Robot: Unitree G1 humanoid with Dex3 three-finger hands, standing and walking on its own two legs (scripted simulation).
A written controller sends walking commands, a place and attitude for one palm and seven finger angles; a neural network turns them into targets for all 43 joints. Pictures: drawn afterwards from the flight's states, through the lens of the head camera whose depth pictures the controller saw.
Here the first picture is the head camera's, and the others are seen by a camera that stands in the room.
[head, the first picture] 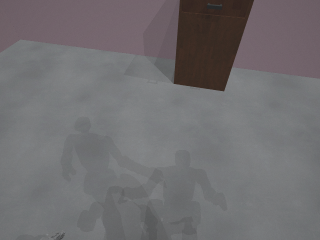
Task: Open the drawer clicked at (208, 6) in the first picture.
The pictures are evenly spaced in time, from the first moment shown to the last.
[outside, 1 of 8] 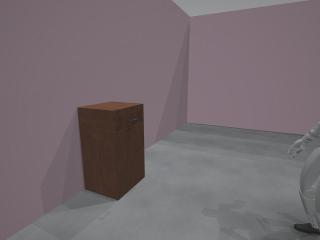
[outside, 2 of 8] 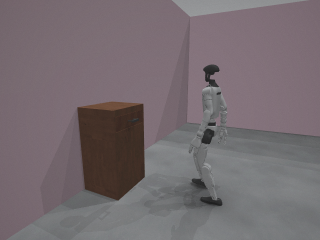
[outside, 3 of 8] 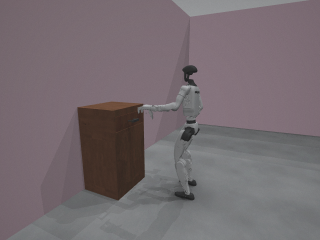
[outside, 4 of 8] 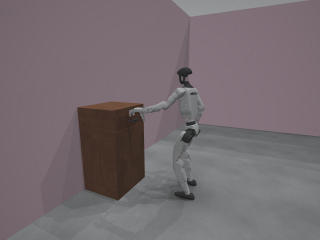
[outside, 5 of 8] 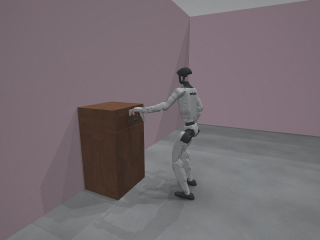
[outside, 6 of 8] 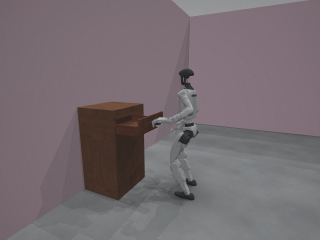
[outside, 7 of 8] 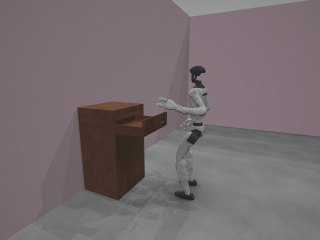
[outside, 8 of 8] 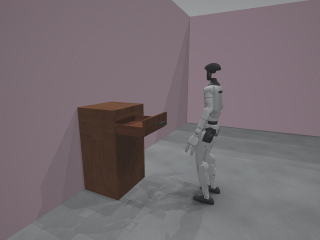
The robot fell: no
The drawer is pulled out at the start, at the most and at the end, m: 0.00 0.30 0.30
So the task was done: yes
